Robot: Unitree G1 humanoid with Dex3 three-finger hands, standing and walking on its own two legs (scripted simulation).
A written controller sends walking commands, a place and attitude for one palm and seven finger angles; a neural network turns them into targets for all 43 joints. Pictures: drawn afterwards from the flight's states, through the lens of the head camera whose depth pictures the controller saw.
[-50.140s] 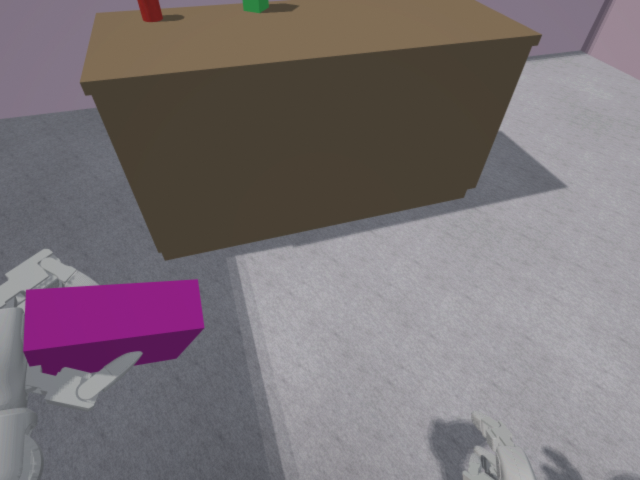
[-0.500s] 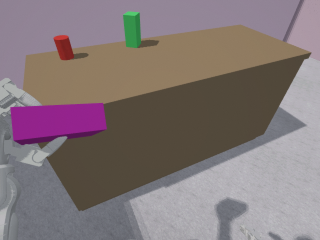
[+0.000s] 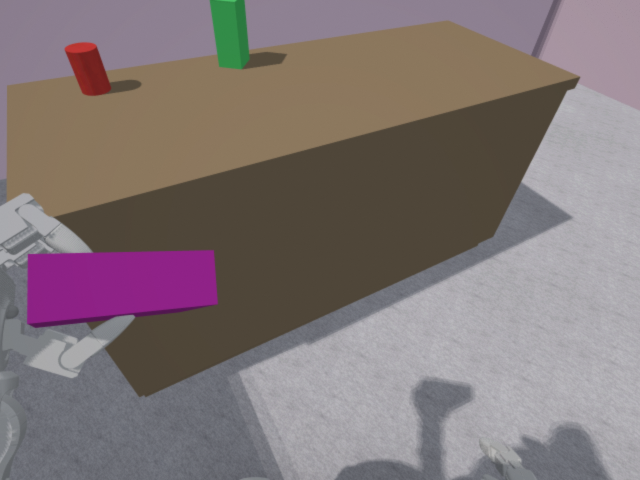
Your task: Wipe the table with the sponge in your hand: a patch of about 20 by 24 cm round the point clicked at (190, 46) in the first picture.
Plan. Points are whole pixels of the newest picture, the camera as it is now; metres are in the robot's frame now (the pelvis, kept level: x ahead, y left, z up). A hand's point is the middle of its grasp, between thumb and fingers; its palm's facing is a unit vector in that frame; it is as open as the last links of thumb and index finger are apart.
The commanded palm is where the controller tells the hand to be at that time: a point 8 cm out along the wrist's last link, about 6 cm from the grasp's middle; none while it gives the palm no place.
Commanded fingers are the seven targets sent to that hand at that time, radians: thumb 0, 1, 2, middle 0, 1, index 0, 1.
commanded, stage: stand and wait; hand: left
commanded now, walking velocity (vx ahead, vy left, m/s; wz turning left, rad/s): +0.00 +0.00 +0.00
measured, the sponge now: (148, 288) +0.25 +0.18 +0.19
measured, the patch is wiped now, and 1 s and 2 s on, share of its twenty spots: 1.00 1.00 1.00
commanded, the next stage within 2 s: none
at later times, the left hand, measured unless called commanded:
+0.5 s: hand (97, 246) +0.26 +0.22 +0.22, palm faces +0.38 -0.83 -0.41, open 9.1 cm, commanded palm +0.21 +0.27 +0.25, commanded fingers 0.00 0.10 1.30 -1.20 -1.60 -1.20 -1.60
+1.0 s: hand (83, 240) +0.25 +0.23 +0.24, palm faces +0.42 -0.82 -0.39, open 9.1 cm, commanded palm +0.20 +0.27 +0.25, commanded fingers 0.00 0.10 1.30 -1.20 -1.60 -1.20 -1.60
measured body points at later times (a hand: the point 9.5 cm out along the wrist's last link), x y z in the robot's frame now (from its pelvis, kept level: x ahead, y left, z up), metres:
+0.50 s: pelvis +0.04 -0.01 +0.01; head +0.06 +0.00 +0.46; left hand +0.23 +0.26 +0.25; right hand +0.21 -0.24 -0.07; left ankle +0.03 +0.12 -0.72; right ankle +0.05 -0.11 -0.72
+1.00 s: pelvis +0.04 -0.01 +0.02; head +0.05 -0.01 +0.47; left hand +0.23 +0.27 +0.26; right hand +0.22 -0.24 -0.06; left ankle +0.03 +0.12 -0.72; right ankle +0.06 -0.11 -0.72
